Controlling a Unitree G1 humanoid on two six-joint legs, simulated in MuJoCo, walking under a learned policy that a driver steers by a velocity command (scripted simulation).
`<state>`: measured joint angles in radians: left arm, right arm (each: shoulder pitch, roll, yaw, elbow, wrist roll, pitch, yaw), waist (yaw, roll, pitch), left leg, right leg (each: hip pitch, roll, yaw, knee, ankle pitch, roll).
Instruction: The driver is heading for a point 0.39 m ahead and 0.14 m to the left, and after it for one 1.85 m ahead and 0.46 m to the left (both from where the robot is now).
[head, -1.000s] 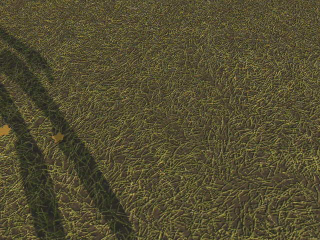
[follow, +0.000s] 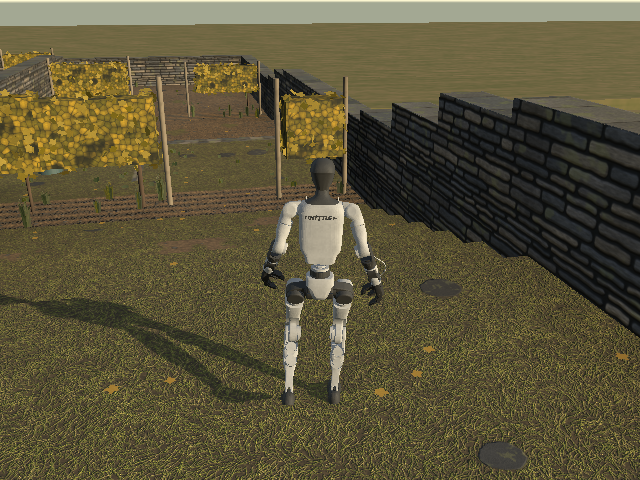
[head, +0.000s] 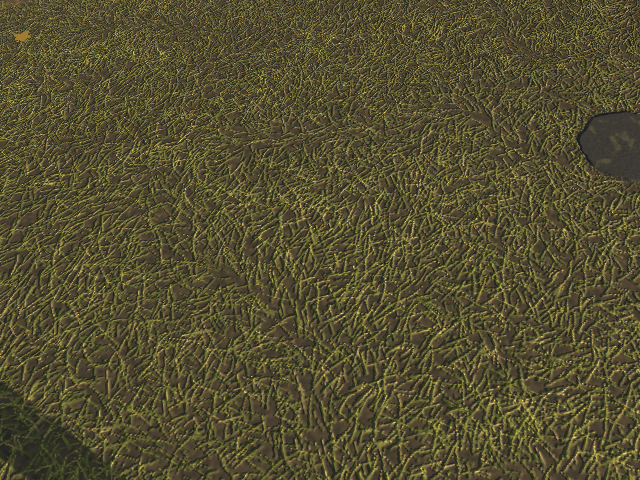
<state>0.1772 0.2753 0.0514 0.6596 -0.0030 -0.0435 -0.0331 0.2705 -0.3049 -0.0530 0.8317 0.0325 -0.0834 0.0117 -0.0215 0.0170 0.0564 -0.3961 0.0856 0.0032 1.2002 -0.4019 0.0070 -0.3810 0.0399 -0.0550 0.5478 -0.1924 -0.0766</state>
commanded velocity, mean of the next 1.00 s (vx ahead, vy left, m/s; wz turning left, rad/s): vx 0.50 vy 0.00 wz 0.33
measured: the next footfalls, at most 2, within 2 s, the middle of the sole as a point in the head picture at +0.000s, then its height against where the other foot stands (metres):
left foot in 0.44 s outside the picture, level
right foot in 0.90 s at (302, 352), level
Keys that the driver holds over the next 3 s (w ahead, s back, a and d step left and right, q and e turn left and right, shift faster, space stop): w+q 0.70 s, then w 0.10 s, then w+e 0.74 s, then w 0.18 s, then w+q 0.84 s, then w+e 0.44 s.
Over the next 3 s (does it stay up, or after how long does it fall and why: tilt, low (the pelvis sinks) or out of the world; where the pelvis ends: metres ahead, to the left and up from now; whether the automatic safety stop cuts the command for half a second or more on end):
stays up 1.60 0.37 -0.09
